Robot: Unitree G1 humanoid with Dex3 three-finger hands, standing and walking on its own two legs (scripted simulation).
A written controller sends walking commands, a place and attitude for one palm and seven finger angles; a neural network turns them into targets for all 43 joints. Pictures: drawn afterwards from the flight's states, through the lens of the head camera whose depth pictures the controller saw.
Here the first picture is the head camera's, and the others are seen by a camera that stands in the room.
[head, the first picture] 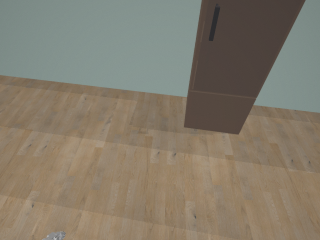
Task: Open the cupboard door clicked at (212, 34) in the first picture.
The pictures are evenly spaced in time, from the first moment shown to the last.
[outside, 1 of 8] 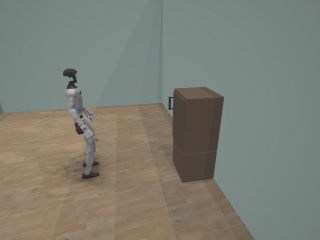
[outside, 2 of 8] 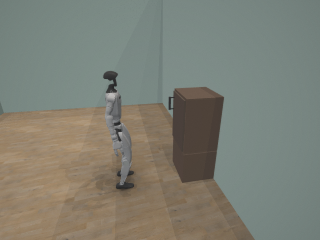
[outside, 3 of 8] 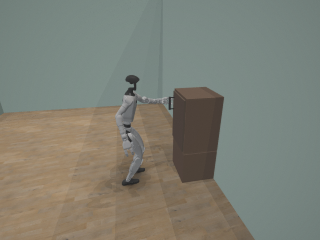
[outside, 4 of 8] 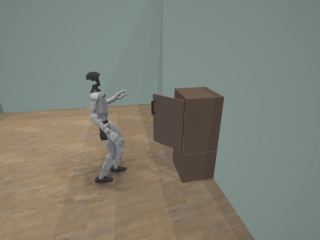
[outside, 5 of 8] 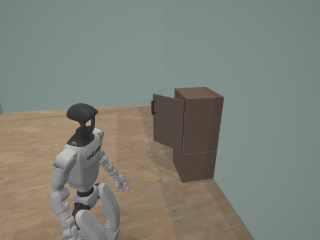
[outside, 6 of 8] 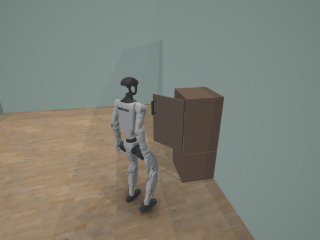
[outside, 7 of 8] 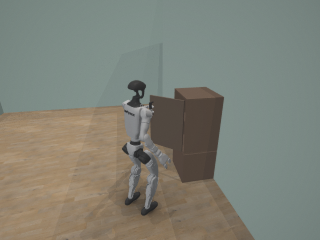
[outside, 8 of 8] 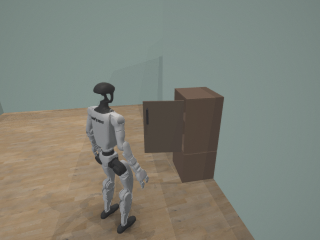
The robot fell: no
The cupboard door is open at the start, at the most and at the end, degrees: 0 82 81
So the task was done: yes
